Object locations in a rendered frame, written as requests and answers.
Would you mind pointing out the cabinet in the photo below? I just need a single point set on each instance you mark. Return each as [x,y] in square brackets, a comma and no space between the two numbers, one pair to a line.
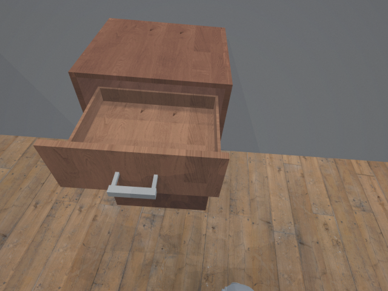
[158,56]

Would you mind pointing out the drawer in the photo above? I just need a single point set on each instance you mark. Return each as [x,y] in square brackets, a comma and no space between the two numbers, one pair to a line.
[142,133]

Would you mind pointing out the handle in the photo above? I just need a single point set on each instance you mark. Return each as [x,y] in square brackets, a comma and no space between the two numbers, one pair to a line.
[132,192]

